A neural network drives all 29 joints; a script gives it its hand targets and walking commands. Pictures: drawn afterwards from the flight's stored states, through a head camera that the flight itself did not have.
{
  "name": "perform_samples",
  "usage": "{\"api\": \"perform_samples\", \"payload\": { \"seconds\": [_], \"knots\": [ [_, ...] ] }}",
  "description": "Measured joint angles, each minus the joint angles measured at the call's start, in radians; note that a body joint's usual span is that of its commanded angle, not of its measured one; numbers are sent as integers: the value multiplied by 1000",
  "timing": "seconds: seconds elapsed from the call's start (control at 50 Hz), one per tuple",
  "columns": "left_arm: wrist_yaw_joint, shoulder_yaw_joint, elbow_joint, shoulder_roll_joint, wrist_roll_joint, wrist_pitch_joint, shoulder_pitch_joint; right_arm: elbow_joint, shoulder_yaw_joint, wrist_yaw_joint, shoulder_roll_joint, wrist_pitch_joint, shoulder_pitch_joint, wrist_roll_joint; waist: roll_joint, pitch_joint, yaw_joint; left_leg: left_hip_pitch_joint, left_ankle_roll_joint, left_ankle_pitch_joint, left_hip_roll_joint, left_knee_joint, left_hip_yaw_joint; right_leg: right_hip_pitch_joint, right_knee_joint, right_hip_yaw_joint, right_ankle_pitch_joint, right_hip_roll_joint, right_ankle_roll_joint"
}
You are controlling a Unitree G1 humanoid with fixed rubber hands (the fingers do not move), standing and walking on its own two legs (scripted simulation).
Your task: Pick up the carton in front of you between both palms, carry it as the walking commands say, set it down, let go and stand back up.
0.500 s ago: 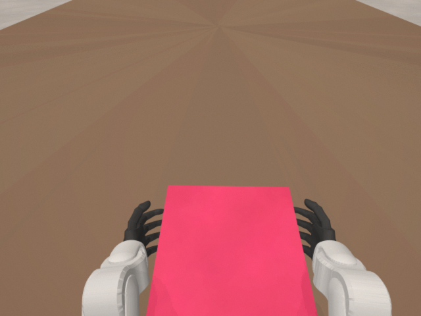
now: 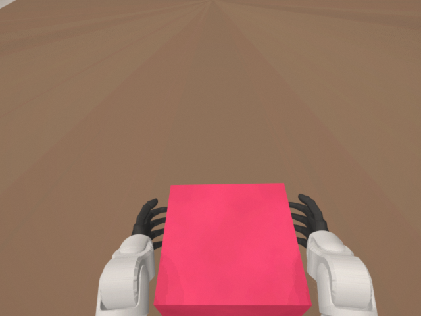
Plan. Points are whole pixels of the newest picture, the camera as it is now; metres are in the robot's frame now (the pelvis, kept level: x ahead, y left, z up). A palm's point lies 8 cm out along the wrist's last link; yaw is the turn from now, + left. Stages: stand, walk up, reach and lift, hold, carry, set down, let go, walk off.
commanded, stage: carry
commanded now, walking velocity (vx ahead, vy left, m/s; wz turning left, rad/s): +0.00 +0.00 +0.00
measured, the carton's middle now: (228, 263) +0.25 +0.00 -0.02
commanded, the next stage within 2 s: none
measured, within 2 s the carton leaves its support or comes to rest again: neither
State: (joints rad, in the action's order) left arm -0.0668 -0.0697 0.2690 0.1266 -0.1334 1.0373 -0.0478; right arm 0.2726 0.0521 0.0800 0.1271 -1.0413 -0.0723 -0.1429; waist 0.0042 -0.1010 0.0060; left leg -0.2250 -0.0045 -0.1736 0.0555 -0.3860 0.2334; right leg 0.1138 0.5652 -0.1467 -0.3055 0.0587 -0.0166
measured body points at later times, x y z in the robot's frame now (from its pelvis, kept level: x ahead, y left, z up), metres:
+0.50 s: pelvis +0.01 -0.02 -0.01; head +0.01 -0.01 +0.44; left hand +0.31 +0.14 +0.00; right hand +0.32 -0.16 +0.01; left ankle -0.02 +0.11 -0.75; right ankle -0.05 -0.11 -0.75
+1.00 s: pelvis -0.04 +0.01 -0.01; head -0.06 +0.01 +0.44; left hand +0.26 +0.16 +0.02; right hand +0.27 -0.14 +0.03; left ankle -0.02 +0.11 -0.75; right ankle -0.05 -0.11 -0.75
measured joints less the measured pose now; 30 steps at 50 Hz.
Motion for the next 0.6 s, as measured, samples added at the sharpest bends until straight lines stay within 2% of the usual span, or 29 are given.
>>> {"api": "perform_samples", "payload": {
  "seconds": [0.04, 0.06, 0.1, 0.12, 0.18, 0.38, 0.48, 0.6],
  "knots": [
    [6, -15, -34, 0, -9, -29, -2, -55, -9, -5, 1, 38, -9, -14, 8, -3, -8, 4, -5, -49, 2, -4, 2, 71, 89, 34, -106, -7, 6],
    [9, -18, -54, -1, -16, -44, -5, -81, -9, -9, 1, 59, -12, -22, 11, -1, -9, 4, -3, -64, 4, -14, 2, 93, 66, 45, -130, -11, 9],
    [11, -22, -94, 0, -25, -74, -22, -119, -2, -16, 1, 97, -18, -36, 20, 17, -11, 2, 8, -92, 6, -60, -2, 93, -70, 41, -15, -4, 16],
    [13, -17, -126, 1, -32, -96, -27, -139, 7, -22, 1, 118, -15, -44, 9, 21, -14, -5, 17, -112, 18, -94, -13, 85, -71, 30, -11, -11, 25],
    [25, -17, -236, 1, -51, -157, -41, -214, 26, -27, 0, 166, -9, -61, -12, 6, -21, -16, 34, -136, 43, -135, -39, 75, -54, 8, -61, -33, 43],
    [34, -89, -442, 10, -94, -354, -131, -443, 101, -46, 14, 352, -135, -101, 26, 18, -11, -44, 44, -155, 52, -167, -42, 108, -14, 7, -84, -37, 50],
    [25, -94, -452, 13, -88, -372, -152, -461, 117, -52, 14, 397, -137, -106, 24, 25, -3, -50, 38, -152, 51, -171, -42, 111, -15, 7, -77, -35, 46],
    [23, -76, -397, 10, -68, -345, -133, -391, 95, -40, 10, 364, -109, -80, 18, 21, -9, -62, 27, -149, 45, -180, -43, 119, -14, 6, -69, -28, 39]
  ]
}}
